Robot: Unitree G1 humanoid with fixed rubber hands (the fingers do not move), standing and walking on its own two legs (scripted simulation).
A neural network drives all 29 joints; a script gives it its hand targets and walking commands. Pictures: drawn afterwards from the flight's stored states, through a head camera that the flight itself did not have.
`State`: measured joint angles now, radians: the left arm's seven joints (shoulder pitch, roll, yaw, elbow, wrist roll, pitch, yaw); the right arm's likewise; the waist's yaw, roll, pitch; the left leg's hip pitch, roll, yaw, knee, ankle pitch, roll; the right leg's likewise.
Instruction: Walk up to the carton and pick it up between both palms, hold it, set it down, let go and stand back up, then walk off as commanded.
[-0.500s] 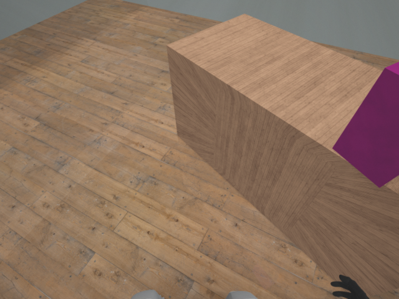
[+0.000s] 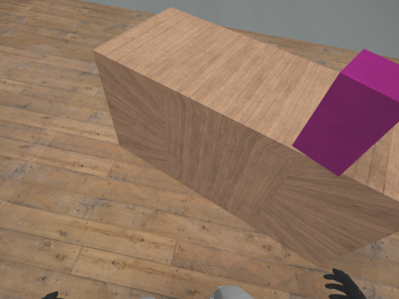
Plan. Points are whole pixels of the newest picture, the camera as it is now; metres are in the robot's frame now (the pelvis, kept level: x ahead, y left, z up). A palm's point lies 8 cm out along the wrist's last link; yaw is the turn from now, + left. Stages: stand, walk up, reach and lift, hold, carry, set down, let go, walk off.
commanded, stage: walk up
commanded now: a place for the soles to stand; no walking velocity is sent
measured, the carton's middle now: (350, 116) +0.56 -0.44 +0.02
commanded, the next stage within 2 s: none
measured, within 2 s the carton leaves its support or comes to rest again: neither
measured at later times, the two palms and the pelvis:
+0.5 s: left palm (53, 261) +0.21 +0.30 -0.11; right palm out of the picture +0.03 -0.29 -0.10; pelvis +0.02 +0.04 -0.02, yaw -16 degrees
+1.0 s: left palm (75, 251) +0.23 +0.26 -0.12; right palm out of the picture -0.09 -0.29 -0.09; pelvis +0.00 +0.04 -0.02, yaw -31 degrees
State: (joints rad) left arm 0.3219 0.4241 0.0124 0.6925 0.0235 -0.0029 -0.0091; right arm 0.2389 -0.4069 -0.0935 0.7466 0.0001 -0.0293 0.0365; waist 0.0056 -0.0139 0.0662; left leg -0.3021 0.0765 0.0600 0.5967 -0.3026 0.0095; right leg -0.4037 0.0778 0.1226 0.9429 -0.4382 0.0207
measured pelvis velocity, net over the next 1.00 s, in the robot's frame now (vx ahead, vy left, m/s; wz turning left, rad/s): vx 0.00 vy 0.04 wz -0.53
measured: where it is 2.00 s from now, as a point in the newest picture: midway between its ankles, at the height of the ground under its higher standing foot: outside the picture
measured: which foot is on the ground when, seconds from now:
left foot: down 0.00-0.24, up 0.26-0.50, down 0.52-0.92, up 0.94-1.00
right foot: up 0.00-0.22, down 0.24-0.54, up 0.56-0.88, down 0.90-1.00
